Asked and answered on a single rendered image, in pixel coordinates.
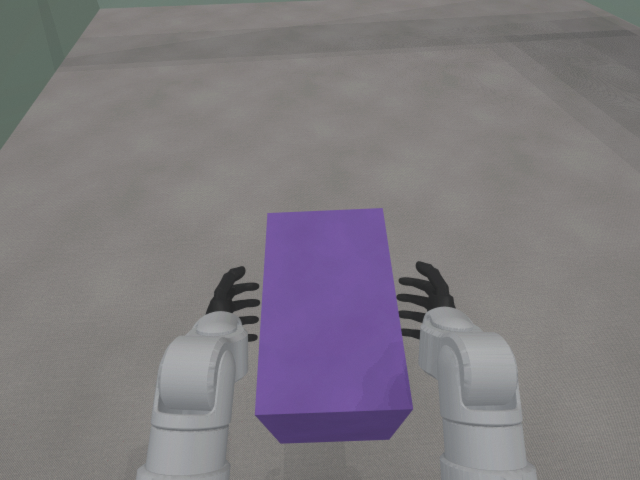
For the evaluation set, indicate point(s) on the right robot forearm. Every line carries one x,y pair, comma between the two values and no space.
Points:
479,398

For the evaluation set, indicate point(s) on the carton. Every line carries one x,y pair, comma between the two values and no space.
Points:
331,363

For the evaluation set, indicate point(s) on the left robot forearm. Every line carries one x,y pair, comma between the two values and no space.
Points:
193,401

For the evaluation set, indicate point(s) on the right robot hand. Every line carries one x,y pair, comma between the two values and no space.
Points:
436,288

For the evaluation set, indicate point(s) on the left robot hand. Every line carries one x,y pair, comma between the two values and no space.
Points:
225,291

